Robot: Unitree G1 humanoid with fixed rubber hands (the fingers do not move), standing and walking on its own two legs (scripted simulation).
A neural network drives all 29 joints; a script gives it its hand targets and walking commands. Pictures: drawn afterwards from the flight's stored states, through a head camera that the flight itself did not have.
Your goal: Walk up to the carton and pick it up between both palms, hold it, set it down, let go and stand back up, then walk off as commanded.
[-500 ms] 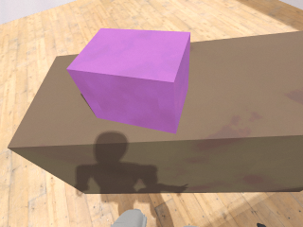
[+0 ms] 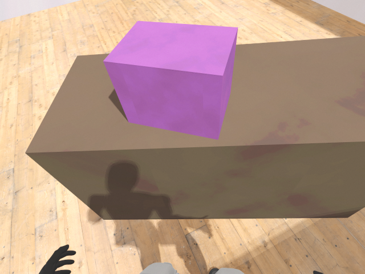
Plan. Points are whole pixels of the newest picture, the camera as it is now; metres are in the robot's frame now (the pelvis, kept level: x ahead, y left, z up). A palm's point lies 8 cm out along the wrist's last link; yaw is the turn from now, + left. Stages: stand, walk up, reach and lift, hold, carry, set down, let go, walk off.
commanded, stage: walk off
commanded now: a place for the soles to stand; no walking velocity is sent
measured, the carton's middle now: (177, 79) +0.64 +0.01 +0.04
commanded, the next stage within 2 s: none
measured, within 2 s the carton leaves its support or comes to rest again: neither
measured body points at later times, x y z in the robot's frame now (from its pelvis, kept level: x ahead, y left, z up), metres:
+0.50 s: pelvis -0.06 +0.07 +0.00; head +0.01 +0.07 +0.44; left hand +0.02 +0.38 -0.13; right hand +0.02 -0.25 -0.12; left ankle -0.01 +0.16 -0.74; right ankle -0.07 -0.05 -0.67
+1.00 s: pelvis -0.15 -0.01 -0.01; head -0.10 -0.07 +0.43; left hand -0.05 +0.32 -0.07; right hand -0.07 -0.32 -0.16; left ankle -0.17 +0.16 -0.64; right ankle -0.07 -0.07 -0.74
